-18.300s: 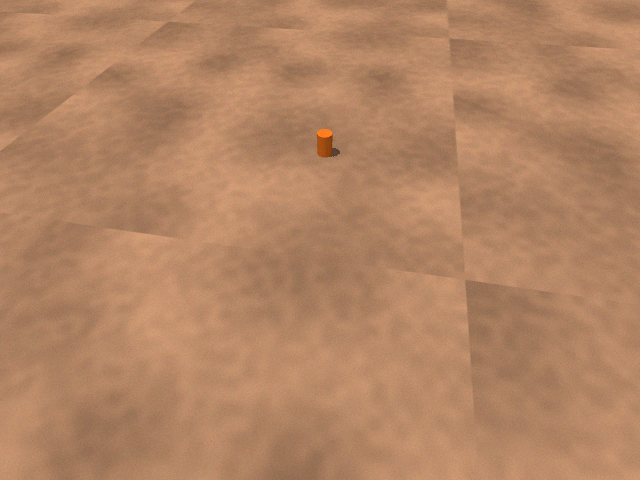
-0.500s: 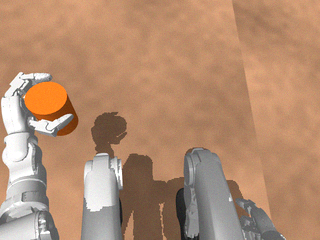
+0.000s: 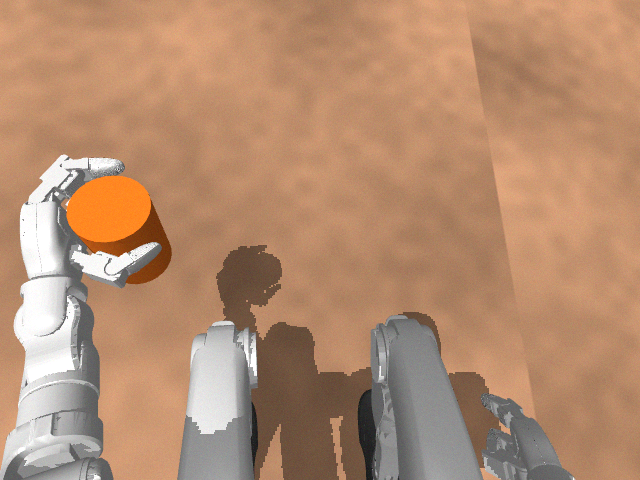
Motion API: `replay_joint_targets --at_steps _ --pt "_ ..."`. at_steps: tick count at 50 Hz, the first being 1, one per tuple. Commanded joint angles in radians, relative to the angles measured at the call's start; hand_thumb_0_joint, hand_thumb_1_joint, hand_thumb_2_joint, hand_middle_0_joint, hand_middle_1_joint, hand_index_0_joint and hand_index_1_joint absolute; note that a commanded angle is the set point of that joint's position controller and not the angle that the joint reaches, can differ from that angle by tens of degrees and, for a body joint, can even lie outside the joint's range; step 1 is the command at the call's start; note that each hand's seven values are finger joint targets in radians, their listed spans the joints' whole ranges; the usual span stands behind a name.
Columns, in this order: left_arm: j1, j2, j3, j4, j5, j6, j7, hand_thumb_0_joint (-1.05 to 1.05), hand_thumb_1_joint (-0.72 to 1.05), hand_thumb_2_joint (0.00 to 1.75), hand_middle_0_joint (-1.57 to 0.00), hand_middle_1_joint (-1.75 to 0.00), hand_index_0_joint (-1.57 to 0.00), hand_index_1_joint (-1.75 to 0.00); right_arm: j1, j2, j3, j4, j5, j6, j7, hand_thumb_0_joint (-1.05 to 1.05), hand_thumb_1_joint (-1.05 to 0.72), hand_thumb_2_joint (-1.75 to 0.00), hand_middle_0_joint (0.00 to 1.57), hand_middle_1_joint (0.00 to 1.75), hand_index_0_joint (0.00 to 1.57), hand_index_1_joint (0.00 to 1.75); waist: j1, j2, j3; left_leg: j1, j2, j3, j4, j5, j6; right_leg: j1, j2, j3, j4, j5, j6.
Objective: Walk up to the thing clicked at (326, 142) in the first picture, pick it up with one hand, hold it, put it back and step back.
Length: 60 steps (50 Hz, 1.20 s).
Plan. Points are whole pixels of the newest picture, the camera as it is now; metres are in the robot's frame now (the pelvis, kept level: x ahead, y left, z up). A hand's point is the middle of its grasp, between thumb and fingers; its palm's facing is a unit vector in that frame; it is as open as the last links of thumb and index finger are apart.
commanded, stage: lift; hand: left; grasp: from the side
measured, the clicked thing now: (126, 234) +0.41 +0.25 -0.04
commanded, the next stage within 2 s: hold in 1.74 s
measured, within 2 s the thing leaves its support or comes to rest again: neither
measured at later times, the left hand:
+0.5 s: hand (38, 145) +0.40 +0.22 +0.17, palm faces +0.21 -0.98 -0.07, open 11.3 cm
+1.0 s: hand out of the picture +0.39 +0.21 +0.27, palm faces +0.20 -0.98 -0.06, open 11.3 cm
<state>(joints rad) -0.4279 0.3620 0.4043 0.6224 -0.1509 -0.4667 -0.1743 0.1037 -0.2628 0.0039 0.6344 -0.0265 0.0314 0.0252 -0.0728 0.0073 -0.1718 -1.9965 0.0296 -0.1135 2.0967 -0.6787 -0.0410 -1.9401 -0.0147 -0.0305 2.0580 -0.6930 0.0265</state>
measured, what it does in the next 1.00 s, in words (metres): rises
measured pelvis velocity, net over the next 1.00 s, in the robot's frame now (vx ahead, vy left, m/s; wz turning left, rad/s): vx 0.05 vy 0.01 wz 0.06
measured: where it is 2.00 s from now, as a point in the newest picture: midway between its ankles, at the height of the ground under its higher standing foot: (310, 472)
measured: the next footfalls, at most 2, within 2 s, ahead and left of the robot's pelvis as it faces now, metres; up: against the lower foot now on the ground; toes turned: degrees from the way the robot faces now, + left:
none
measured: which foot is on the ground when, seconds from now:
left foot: down 0.00-1.00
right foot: down 0.00-1.00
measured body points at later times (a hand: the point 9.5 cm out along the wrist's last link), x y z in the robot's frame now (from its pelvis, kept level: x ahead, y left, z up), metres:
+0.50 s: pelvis +0.03 +0.00 +0.14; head +0.17 +0.02 +0.57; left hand +0.38 +0.27 +0.18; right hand +0.20 -0.24 +0.02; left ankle +0.08 +0.14 -0.40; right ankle +0.09 -0.13 -0.40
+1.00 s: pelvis +0.05 +0.01 +0.24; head +0.14 +0.02 +0.68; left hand +0.37 +0.26 +0.28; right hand +0.20 -0.23 +0.13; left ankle +0.08 +0.14 -0.40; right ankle +0.09 -0.13 -0.40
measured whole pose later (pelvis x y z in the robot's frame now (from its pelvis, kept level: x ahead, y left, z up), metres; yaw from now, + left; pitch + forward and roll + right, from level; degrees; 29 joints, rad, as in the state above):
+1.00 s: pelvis +0.05 +0.01 +0.24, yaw +3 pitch +17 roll -3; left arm -0.13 0.23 0.18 0.34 -0.15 -0.30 -0.01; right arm 0.22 -0.21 0.01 0.63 0.01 -0.03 -0.03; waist -0.04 0.02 -0.11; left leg -1.00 0.05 -0.05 1.23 -0.53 -0.02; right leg -0.95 -0.02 -0.04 1.19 -0.53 0.03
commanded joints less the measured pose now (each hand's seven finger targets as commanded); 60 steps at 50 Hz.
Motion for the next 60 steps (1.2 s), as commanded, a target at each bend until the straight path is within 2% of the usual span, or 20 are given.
replay_joint_targets --at_steps 1,7,16,19,20,22,24,28,29,31,37,40,41,42,44,48,51,52,53,60 --pt "-0.257 0.212 0.036 -0.387 -0.057 -0.060 0.015 0.00 0.04 1.21 -1.19 -1.38 -1.23 -1.36 0.096 -0.189 -0.081 -0.094 0.020 -0.039 -0.027 0.00 -0.91 -0.90 0.20 0.30 0.20 0.30 0.022 0.152 -0.640 0.551 -0.011 0.052 -0.345 0.111 0.057 0.352 0.027 -0.032 -0.317 0.149 -0.063" --pt "-0.193 0.188 0.006 -0.485 -0.056 -0.007 0.056 0.00 0.06 1.22 -1.19 -1.38 -1.22 -1.37 0.084 -0.171 -0.082 -0.117 0.040 -0.048 -0.045 0.00 -0.91 -0.90 0.20 0.30 0.20 0.30 0.029 0.126 -0.614 0.630 -0.009 0.047 -0.439 0.091 0.059 0.446 0.022 -0.016 -0.421 0.138 -0.057" --pt "-0.068 0.132 -0.065 -0.665 -0.047 0.080 0.130 0.00 0.06 1.21 -1.16 -1.36 -1.19 -1.34 0.098 -0.140 -0.081 -0.124 0.052 -0.064 -0.067 0.00 -0.90 -0.90 0.20 0.30 0.20 0.30 0.031 0.129 -0.643 0.852 -0.010 0.053 -0.568 0.245 0.058 0.660 0.022 -0.002 -0.576 0.279 -0.050" --pt "0.030 0.093 -0.082 -0.629 -0.051 0.110 0.147 0.00 0.03 1.20 -1.17 -1.36 -1.20 -1.35 0.098 -0.127 -0.072 -0.125 0.059 -0.066 -0.072 0.00 -0.91 -0.90 0.20 0.30 0.20 0.30 0.018 0.074 -0.572 0.858 -0.012 0.049 -0.627 0.248 0.064 0.744 0.023 -0.007 -0.639 0.295 -0.043" --pt "0.000 0.136 -0.042 -0.683 -0.053 0.111 0.159 0.00 0.04 1.21 -1.16 -1.36 -1.19 -1.34 0.099 -0.130 -0.078 -0.125 0.061 -0.067 -0.075 0.00 -0.90 -0.90 0.20 0.30 0.20 0.30 0.036 0.075 -0.584 0.877 -0.013 0.055 -0.645 0.253 0.064 0.781 0.024 -0.001 -0.663 0.301 -0.042" --pt "0.047 0.082 -0.095 -0.657 -0.050 0.123 0.165 0.00 0.05 1.21 -1.16 -1.37 -1.20 -1.35 0.100 -0.114 -0.066 -0.129 0.062 -0.068 -0.079 0.00 -0.90 -0.90 0.20 0.30 0.20 0.30 0.020 0.065 -0.528 0.912 -0.013 0.053 -0.692 0.257 0.062 0.820 0.024 -0.004 -0.703 0.309 -0.041" --pt "0.061 0.080 -0.087 -0.630 -0.043 0.130 0.178 0.00 0.06 1.22 -1.18 -1.37 -1.21 -1.36 0.100 -0.115 -0.069 -0.124 0.062 -0.075 -0.082 0.00 -0.90 -0.90 0.20 0.30 0.20 0.30 0.020 0.054 -0.472 0.931 -0.012 0.054 -0.728 0.252 0.061 0.841 0.025 -0.004 -0.738 0.309 -0.041" --pt "0.039 0.041 -0.132 -0.599 -0.038 0.122 0.173 0.00 0.04 1.19 -1.17 -1.34 -1.20 -1.33 0.108 -0.104 -0.061 -0.123 0.060 -0.085 -0.084 0.00 -0.90 -0.90 0.20 0.30 0.20 0.30 0.008 0.062 -0.408 1.011 -0.010 0.053 -0.802 0.287 0.058 0.893 0.026 -0.006 -0.803 0.341 -0.044" --pt "0.000 0.069 -0.126 -0.657 -0.033 0.114 0.173 0.00 0.04 1.18 -1.17 -1.33 -1.20 -1.32 0.113 -0.105 -0.066 -0.125 0.058 -0.089 -0.086 0.00 -0.90 -0.90 0.20 0.30 0.20 0.30 0.016 0.088 -0.427 1.041 -0.011 0.056 -0.816 0.305 0.055 0.919 0.025 -0.005 -0.818 0.357 -0.045" --pt "0.057 0.051 -0.151 -0.588 -0.020 0.119 0.165 0.00 0.06 1.18 -1.17 -1.33 -1.20 -1.32 0.123 -0.103 -0.062 -0.115 0.056 -0.093 -0.085 0.00 -0.90 -0.90 0.20 0.30 0.20 0.30 0.016 0.076 -0.403 1.091 -0.009 0.056 -0.847 0.340 0.053 0.948 0.025 -0.009 -0.847 0.385 -0.045" --pt "0.059 0.032 -0.150 -0.581 -0.027 0.103 0.170 0.00 0.05 1.18 -1.19 -1.34 -1.21 -1.33 0.139 -0.099 -0.055 -0.112 0.048 -0.099 -0.075 0.00 -0.91 -0.90 0.20 0.30 0.20 0.30 0.035 0.117 -0.391 1.233 -0.002 0.048 -0.945 0.426 0.039 1.020 0.026 -0.022 -0.912 0.434 -0.049" --pt "0.001 0.045 -0.144 -0.608 -0.031 0.083 0.171 0.00 0.04 1.17 -1.19 -1.33 -1.21 -1.32 0.132 -0.097 -0.058 -0.112 0.046 -0.103 -0.075 0.00 -0.91 -0.90 0.20 0.30 0.20 0.30 0.031 0.111 -0.345 1.235 -0.007 0.056 -0.986 0.378 0.041 1.065 0.025 -0.020 -0.963 0.412 -0.046" --pt "0.062 0.019 -0.163 -0.524 -0.022 0.089 0.168 0.00 0.05 1.17 -1.19 -1.32 -1.21 -1.32 0.136 -0.090 -0.050 -0.108 0.047 -0.100 -0.075 0.00 -0.91 -0.90 0.20 0.30 0.20 0.30 0.024 0.075 -0.317 1.227 -0.006 0.057 -1.001 0.365 0.044 1.081 0.024 -0.020 -0.980 0.406 -0.044" --pt "0.002 0.041 -0.160 -0.605 -0.018 0.076 0.170 0.00 0.03 1.16 -1.17 -1.31 -1.20 -1.31 0.134 -0.094 -0.056 -0.111 0.042 -0.100 -0.074 0.00 -0.91 -0.90 0.20 0.30 0.20 0.30 0.033 0.103 -0.323 1.240 -0.008 0.062 -1.015 0.353 0.042 1.087 0.023 -0.017 -0.991 0.396 -0.045" --pt "0.047 0.011 -0.176 -0.543 -0.017 0.075 0.170 0.00 0.04 1.15 -1.17 -1.30 -1.19 -1.30 0.123 -0.093 -0.051 -0.113 0.040 -0.102 -0.073 0.00 -0.91 -0.90 0.20 0.30 0.20 0.30 0.030 0.088 -0.304 1.271 -0.005 0.057 -1.047 0.334 0.041 1.096 0.026 -0.024 -1.010 0.378 -0.044" --pt "0.034 0.013 -0.177 -0.578 -0.023 0.064 0.168 0.00 0.07 1.18 -1.19 -1.33 -1.21 -1.32 0.140 -0.096 -0.052 -0.117 0.040 -0.101 -0.074 0.00 -0.91 -0.90 0.20 0.30 0.20 0.30 0.036 0.076 -0.338 1.321 -0.008 0.061 -1.074 0.392 0.040 1.167 0.026 -0.027 -1.039 0.432 -0.044" --pt "0.061 -0.020 -0.191 -0.518 -0.026 0.067 0.170 0.00 0.05 1.19 -1.20 -1.33 -1.22 -1.33 0.138 -0.087 -0.045 -0.110 0.037 -0.101 -0.074 0.00 -0.92 -0.90 0.20 0.30 0.20 0.30 0.028 0.048 -0.302 1.327 -0.007 0.068 -1.095 0.388 0.042 1.192 0.027 -0.024 -1.070 0.435 -0.041" --pt "-0.005 -0.007 -0.197 -0.600 -0.026 0.059 0.174 0.00 0.05 1.18 -1.21 -1.33 -1.22 -1.33 0.140 -0.092 -0.052 -0.116 0.039 -0.101 -0.075 0.00 -0.92 -0.90 0.20 0.30 0.20 0.30 0.029 0.064 -0.313 1.341 -0.008 0.068 -1.103 0.395 0.040 1.201 0.027 -0.025 -1.074 0.442 -0.041" --pt "0.033 -0.004 -0.177 -0.527 -0.023 0.064 0.176 0.00 0.05 1.18 -1.20 -1.33 -1.21 -1.33 0.138 -0.085 -0.047 -0.113 0.037 -0.098 -0.076 0.00 -0.92 -0.90 0.20 0.30 0.20 0.30 0.030 0.049 -0.289 1.329 -0.011 0.072 -1.110 0.378 0.043 1.213 0.026 -0.022 -1.090 0.431 -0.038" --pt "0.005 -0.003 -0.191 -0.561 -0.017 0.055 0.177 0.00 0.06 1.19 -1.19 -1.33 -1.20 -1.33 0.136 -0.086 -0.048 -0.108 0.035 -0.094 -0.078 0.00 -0.92 -0.90 0.20 0.30 0.20 0.30 0.041 0.063 -0.270 1.395 -0.008 0.074 -1.172 0.392 0.037 1.262 0.025 -0.024 -1.135 0.440 -0.040"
